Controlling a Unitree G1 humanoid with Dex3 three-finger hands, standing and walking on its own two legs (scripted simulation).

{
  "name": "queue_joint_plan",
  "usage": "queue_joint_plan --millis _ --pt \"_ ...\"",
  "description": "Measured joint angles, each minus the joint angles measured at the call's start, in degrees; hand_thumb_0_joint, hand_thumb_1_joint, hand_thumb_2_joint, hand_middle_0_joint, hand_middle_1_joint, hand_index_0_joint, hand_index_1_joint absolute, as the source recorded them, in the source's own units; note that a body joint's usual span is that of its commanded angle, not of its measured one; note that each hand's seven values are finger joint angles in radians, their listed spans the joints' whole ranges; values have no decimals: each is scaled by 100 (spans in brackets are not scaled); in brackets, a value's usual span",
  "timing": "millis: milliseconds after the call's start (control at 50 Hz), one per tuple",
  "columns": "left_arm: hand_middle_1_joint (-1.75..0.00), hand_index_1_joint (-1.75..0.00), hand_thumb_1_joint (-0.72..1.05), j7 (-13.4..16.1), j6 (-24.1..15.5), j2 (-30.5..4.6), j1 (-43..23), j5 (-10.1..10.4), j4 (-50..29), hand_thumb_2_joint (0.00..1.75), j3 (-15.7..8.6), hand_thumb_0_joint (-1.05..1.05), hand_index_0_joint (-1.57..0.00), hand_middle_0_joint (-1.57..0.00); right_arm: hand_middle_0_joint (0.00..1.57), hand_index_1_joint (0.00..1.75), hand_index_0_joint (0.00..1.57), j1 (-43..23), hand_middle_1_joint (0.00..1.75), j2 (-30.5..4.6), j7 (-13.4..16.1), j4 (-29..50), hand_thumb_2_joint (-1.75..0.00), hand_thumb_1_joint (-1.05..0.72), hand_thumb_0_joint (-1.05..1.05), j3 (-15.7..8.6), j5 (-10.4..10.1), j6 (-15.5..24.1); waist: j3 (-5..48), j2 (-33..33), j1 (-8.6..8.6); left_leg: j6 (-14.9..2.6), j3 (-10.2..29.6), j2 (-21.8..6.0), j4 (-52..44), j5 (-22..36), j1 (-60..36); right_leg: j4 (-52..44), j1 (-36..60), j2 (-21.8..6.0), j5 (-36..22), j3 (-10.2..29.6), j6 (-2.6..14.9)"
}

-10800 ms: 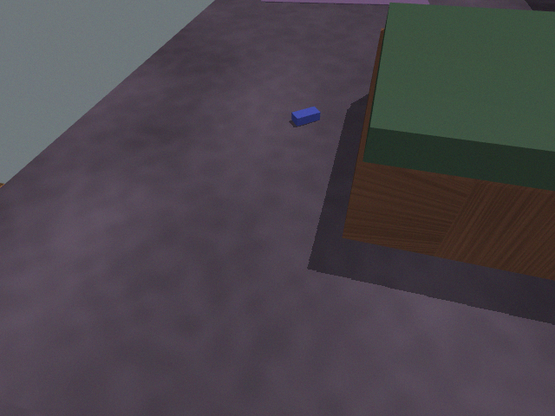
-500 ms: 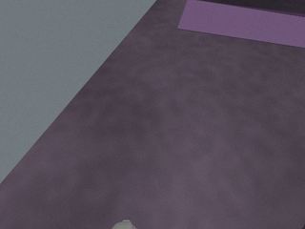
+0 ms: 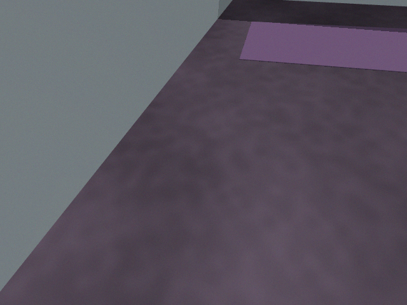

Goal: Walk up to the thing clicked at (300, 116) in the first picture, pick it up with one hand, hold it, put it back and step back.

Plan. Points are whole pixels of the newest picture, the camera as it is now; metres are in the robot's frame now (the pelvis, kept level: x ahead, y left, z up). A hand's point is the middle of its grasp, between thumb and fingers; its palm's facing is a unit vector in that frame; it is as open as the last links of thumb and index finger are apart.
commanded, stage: walk up
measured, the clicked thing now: out of the picture +0.07 -0.49 -0.75
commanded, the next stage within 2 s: stand in 0.56 s
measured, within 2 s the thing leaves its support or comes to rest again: neither
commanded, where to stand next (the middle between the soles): +0.05 +0.00 m, yaw +0 degrees
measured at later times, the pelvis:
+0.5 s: pelvis +0.02 +0.01 +0.01, yaw -1 degrees
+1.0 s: pelvis +0.03 +0.01 +0.01, yaw -1 degrees
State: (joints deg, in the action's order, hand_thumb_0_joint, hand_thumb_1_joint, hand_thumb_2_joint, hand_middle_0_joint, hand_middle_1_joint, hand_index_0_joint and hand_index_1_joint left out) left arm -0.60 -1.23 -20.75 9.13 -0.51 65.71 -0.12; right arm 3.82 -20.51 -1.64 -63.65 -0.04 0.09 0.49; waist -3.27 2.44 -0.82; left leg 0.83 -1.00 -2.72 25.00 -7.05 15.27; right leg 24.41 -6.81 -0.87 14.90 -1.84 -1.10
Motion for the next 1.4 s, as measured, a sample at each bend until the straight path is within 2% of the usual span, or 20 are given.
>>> queue_joint_plan --millis 200,440,900,1400 --pt "-30 -30 90 22 32 74 -410 36 26 89 -22 0 -21 -20 20 30 21 74 30 -8 57 -333 -90 -91 1 -27 12 -15 -21 -146 111 5 -52 9 -329 69 -261 -421 283 -7 -137 37 -14" --pt "-30 -30 91 11 85 88 -666 16 36 89 -32 0 -21 -20 20 30 21 1 30 73 86 -354 -90 -91 1 -39 37 17 23 -279 214 -30 -107 43 -493 104 -328 -651 363 -44 -229 80 -51" --pt "-30 -30 91 24 71 67 -234 -28 42 89 -44 0 -21 -20 20 30 21 -23 30 91 80 -299 -90 -90 1 -77 58 34 51 -231 87 -45 -153 103 -558 36 -447 -684 457 -110 -149 113 -81" --pt "-30 -30 91 25 92 64 -199 -35 -107 89 -37 0 -21 -20 20 30 21 97 30 67 90 -283 -90 -91 1 -54 45 7 32 -256 131 -13 -142 86 -585 17 -517 -706 527 -92 -124 104 -52"
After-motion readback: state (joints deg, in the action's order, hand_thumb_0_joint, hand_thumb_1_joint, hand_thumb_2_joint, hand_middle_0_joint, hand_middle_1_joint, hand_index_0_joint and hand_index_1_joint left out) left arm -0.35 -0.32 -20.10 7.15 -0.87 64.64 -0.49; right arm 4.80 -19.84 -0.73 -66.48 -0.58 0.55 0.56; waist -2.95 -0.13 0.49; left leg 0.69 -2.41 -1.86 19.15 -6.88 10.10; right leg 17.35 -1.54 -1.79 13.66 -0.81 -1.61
